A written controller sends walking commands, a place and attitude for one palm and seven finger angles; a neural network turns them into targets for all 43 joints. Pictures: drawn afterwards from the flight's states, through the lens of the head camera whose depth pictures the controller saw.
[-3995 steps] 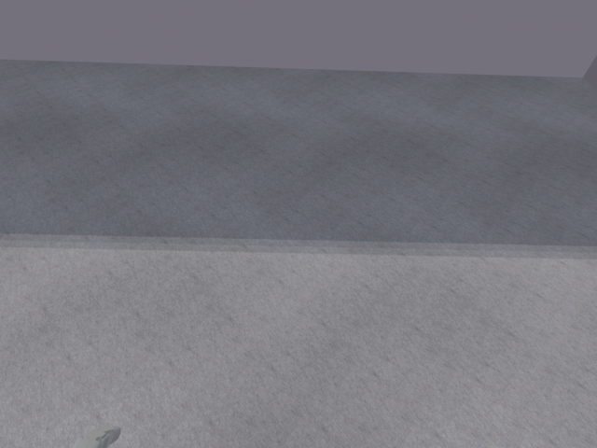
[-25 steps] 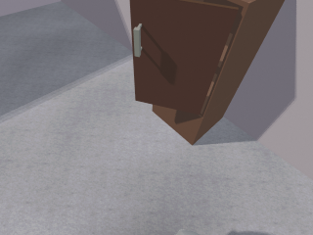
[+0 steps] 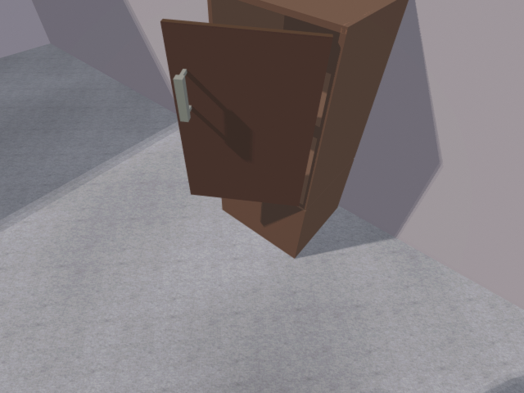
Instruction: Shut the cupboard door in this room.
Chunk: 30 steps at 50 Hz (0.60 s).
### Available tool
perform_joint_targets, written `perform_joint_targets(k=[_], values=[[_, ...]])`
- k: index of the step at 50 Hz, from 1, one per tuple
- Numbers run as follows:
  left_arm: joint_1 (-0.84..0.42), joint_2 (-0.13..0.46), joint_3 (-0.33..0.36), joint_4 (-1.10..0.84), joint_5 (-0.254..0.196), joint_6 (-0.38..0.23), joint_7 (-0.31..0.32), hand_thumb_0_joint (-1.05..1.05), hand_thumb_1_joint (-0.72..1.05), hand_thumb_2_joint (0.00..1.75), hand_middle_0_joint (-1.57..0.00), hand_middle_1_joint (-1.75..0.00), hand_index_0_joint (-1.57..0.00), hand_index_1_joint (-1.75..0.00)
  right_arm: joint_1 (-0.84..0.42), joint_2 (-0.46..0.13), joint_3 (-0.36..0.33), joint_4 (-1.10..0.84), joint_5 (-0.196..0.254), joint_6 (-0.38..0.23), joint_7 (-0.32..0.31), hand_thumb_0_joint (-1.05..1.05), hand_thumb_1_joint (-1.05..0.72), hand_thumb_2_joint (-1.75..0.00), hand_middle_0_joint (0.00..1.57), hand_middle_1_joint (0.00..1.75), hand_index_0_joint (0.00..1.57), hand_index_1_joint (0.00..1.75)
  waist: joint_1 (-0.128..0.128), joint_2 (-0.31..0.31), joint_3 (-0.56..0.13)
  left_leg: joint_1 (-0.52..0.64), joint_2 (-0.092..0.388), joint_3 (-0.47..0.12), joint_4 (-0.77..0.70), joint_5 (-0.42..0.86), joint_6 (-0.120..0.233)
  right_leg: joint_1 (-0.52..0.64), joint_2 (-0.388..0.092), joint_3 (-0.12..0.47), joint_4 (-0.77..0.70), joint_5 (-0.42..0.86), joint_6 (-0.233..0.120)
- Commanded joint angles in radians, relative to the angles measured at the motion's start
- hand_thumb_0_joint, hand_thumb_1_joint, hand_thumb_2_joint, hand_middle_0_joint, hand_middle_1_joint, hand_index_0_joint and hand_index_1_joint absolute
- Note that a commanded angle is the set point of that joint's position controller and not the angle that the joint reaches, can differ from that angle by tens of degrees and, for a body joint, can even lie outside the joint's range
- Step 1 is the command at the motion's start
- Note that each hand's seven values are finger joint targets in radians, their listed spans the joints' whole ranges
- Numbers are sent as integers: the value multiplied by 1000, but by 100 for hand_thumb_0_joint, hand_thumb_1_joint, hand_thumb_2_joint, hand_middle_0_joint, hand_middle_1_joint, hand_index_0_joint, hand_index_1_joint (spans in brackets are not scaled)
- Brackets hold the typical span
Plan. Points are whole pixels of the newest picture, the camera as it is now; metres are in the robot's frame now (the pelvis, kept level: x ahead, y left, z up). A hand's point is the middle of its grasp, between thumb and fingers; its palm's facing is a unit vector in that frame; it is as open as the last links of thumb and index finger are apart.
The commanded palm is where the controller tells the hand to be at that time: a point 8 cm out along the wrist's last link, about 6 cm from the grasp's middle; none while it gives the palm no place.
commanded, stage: take the last steps up to it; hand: left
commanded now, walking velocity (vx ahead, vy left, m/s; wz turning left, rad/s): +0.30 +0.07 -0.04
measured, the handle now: (184, 95) +0.80 +0.24 +0.03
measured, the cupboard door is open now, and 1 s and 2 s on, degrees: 32 32 32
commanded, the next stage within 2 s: come to a stop and stand still in 0.84 s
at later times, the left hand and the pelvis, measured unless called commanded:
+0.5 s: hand out of the picture +0.13 +0.15 -0.15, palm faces +0.07 -0.98 -0.20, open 7.3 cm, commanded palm none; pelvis +0.13 -0.03 +0.01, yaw +0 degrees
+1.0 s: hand (148, 305) +0.31 +0.24 -0.17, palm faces +0.04 -0.98 -0.20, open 7.4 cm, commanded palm none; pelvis +0.29 +0.06 +0.01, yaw -1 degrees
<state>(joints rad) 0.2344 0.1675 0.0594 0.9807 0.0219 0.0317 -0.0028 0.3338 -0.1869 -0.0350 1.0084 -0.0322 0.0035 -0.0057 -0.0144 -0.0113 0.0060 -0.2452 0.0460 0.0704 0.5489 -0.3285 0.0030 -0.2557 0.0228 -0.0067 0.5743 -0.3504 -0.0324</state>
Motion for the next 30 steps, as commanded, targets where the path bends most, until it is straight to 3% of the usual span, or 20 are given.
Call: perform_joint_targets(k=[1,3,4,7,11,13,14,15,16,17,18,19,20,21,23,27,30], values=[[-116,88,22,-112,8,-34,-10,0,90,90,-20,-30,-20,-30,191,-175,-35,-2,-8,-21,-23,0,-90,-90,20,30,20,30,-58,268,174,92,340,-507,-479,-446,200,-412,-42,5,391,-132,-21],[-95,88,25,-85,16,-38,-20,0,90,90,-20,-30,-20,-30,132,-130,-18,-7,-2,-36,-24,0,-90,-90,20,30,20,30,-20,189,170,43,264,-375,-455,-280,164,-369,-63,9,459,-43,-13],[-77,77,23,-75,13,-40,-24,0,90,90,-20,-30,-20,-30,117,-123,-16,-4,-1,-42,-27,0,-90,-90,20,30,20,30,-6,151,152,75,240,-313,-439,-188,159,-359,-69,-1,440,-13,-6],[-77,51,8,-66,5,-48,-28,0,90,90,-20,-30,-20,-30,144,-111,-13,27,4,-54,-30,0,-90,-90,20,30,20,30,-7,131,95,140,202,-199,-392,19,167,-293,-77,-37,293,22,8],[-62,36,4,-58,2,-51,-25,0,90,90,-20,-30,-20,-30,152,-116,-18,60,5,-45,-22,0,-90,-90,20,30,20,30,-1,139,101,83,196,-138,-351,11,170,-142,-50,-98,99,15,13],[36,44,15,-22,4,-54,-22,0,90,90,-20,-30,-20,-30,122,-108,-18,67,11,-39,-20,0,-90,-90,20,30,20,30,48,85,78,-8,165,-100,-261,-63,138,49,-28,-113,-25,107,14],[118,69,25,10,6,-59,-17,0,90,90,-20,-30,-20,-30,108,-93,-18,65,17,-39,-17,0,-90,-90,20,30,20,30,82,19,61,-98,112,-56,-160,-112,109,189,-40,-76,-83,107,7],[234,145,39,41,13,-73,-8,0,90,90,-20,-30,-20,-30,98,-55,-13,49,30,-42,-9,0,-90,-90,20,30,20,30,131,-155,9,-246,4,38,79,-145,68,352,-190,150,-208,-88,-44],[328,233,60,62,11,-77,2,0,90,90,-20,-30,-20,-30,89,-21,-9,9,29,-44,-3,0,-90,-90,20,30,20,30,148,-360,-5,-389,-63,67,372,-286,41,384,-432,511,-420,-287,-137],[293,218,55,61,-1,-71,10,0,90,90,-20,-30,-20,-30,53,-61,-20,3,12,-37,0,0,-90,-90,20,30,20,30,117,-224,76,-418,-17,-32,528,-222,42,268,-461,554,-484,-377,-166],[216,175,46,47,-3,-77,15,0,90,90,-20,-30,-20,-30,45,-46,-23,16,11,-38,2,0,-90,-90,20,30,20,30,75,-172,107,-433,15,-57,575,-108,41,212,-418,481,-464,-305,-161],[176,133,36,40,1,-84,20,0,90,90,-20,-30,-20,-30,41,-32,-18,25,11,-40,0,0,-90,-90,20,30,20,30,56,-199,110,-426,37,-76,597,-49,38,172,-392,432,-440,-196,-155],[147,98,28,36,2,-84,24,0,90,90,-20,-30,-20,-30,46,-31,-21,33,9,-36,3,0,-90,-90,20,30,20,30,37,-152,111,-389,63,-85,580,-16,35,128,-372,327,-424,-120,-149],[134,71,20,29,4,-89,25,0,90,90,-20,-30,-20,-30,51,-18,-17,42,6,-31,8,0,-90,-90,20,30,20,30,23,-120,117,-358,73,-74,554,22,26,82,-348,235,-430,-23,-138],[153,62,17,40,5,-101,22,0,90,90,-20,-30,-20,-30,50,10,-12,37,5,-21,14,0,-90,-90,20,30,20,30,8,-68,106,-327,62,-43,495,74,9,76,-310,130,-430,138,-127],[210,74,13,74,5,-117,21,0,90,90,-20,-30,-20,-30,-45,8,-12,-12,8,-17,25,0,-90,-90,20,30,20,30,24,-63,97,-373,57,-17,370,124,-10,167,-305,63,-414,361,-134],[221,101,16,93,11,-119,24,0,90,90,-20,-30,-20,-30,-131,-6,-13,-56,12,-24,34,0,-90,-90,20,30,20,30,33,-86,99,-373,63,-10,242,119,-9,220,-325,46,-372,458,-138]])
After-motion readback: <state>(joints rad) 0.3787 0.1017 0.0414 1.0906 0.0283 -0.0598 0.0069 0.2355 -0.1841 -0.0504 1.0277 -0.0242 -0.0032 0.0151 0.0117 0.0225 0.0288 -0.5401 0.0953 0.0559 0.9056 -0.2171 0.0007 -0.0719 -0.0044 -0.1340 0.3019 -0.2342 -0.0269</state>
